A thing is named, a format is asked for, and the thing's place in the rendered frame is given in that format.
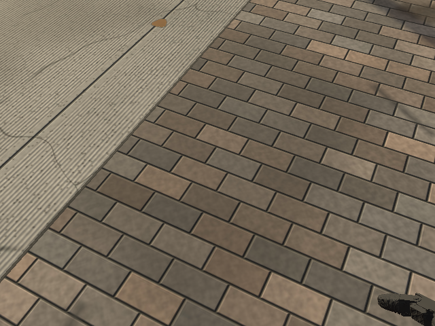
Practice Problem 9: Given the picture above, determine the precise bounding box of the robot right hand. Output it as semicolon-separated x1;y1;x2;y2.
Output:
377;293;435;326

